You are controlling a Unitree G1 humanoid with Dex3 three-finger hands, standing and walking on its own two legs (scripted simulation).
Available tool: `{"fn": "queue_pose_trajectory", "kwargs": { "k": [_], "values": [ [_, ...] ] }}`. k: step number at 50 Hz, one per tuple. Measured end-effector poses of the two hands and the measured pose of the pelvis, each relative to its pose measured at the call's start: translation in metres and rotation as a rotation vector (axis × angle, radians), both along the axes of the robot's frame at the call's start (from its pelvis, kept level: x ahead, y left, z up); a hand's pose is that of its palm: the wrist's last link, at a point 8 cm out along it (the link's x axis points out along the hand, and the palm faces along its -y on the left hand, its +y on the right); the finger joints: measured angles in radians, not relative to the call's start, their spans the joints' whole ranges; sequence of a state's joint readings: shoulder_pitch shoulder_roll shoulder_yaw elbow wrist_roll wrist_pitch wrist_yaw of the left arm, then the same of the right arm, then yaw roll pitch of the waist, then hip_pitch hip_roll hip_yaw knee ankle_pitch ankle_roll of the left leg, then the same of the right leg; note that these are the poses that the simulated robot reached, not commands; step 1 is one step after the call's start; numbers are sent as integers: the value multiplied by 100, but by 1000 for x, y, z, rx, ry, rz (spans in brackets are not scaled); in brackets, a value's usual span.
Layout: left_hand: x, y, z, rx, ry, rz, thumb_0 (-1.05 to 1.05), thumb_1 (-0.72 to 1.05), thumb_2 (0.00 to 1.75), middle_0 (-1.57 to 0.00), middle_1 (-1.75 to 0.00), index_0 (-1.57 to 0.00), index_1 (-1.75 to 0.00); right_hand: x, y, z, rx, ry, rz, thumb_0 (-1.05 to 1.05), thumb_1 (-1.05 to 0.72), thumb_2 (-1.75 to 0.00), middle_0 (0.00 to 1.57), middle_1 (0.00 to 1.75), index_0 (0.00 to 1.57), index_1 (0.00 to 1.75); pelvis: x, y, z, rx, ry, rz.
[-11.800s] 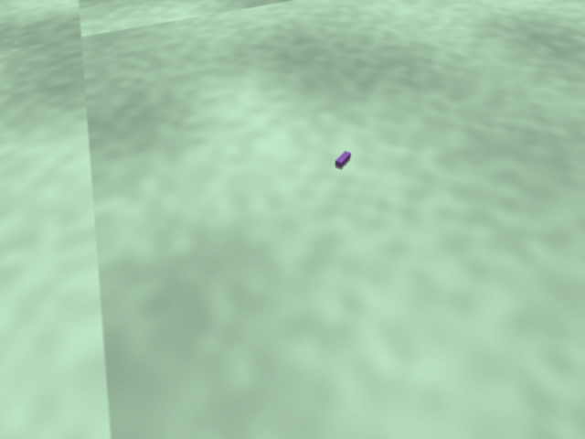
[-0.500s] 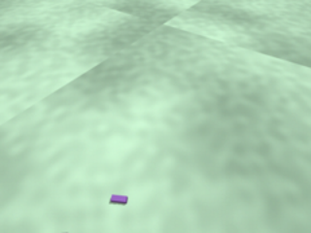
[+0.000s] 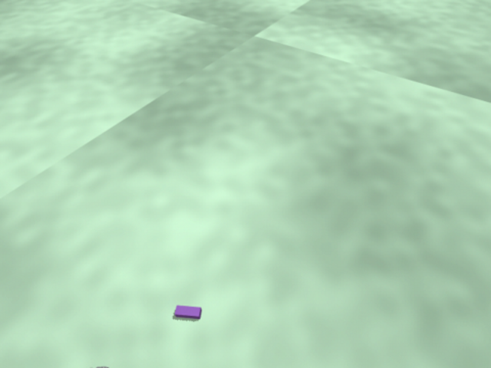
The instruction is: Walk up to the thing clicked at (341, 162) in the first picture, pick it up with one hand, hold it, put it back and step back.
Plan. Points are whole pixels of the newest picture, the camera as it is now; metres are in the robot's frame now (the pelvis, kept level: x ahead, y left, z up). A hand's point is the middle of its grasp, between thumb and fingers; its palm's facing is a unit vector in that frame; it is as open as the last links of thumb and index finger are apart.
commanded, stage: stand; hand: left
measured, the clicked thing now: (188, 312) +0.43 +0.28 -0.77
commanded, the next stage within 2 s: none
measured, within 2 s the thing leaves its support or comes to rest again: neither
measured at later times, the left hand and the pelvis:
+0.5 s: hand out of the picture +0.06 +0.25 -0.16, palm faces -0.01 -0.94 -0.35, open 7.4 cm; pelvis -0.01 +0.00 +0.00, yaw +0 degrees
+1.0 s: hand out of the picture +0.05 +0.26 -0.16, palm faces -0.02 -0.94 -0.35, open 7.4 cm; pelvis -0.01 +0.00 +0.00, yaw +1 degrees
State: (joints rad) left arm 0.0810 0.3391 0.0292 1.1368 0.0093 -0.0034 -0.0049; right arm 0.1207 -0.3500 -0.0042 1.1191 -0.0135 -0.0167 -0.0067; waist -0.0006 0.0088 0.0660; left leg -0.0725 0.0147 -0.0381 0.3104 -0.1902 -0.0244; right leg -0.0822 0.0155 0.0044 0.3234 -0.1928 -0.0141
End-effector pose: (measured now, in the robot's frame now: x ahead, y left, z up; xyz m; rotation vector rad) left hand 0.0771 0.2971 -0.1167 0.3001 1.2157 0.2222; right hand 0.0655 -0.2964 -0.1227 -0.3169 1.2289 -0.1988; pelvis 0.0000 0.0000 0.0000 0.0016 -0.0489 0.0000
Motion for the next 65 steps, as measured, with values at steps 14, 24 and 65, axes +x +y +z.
{"fn": "queue_pose_trajectory", "kwargs": {
  "k": [14,24,65],
  "values": [
    [-15,1,1,8,16,-8,0,90,90,-21,-30,-20,-30,-3,1,0,5,-1,20,1,-90,-90,20,30,20,30,-10,-1,1,-1,0,3],
    [-27,1,-1,5,24,-9,0,90,90,-21,-30,-20,-30,-11,-1,1,2,6,19,1,-90,-90,20,30,20,30,-14,-1,1,-3,0,6],
    [-26,5,-2,8,45,-9,0,90,90,-21,-30,-20,-30,-6,2,0,-1,33,26,1,-90,-90,20,30,20,30,-7,3,0,-1,15,14]
  ]
}}
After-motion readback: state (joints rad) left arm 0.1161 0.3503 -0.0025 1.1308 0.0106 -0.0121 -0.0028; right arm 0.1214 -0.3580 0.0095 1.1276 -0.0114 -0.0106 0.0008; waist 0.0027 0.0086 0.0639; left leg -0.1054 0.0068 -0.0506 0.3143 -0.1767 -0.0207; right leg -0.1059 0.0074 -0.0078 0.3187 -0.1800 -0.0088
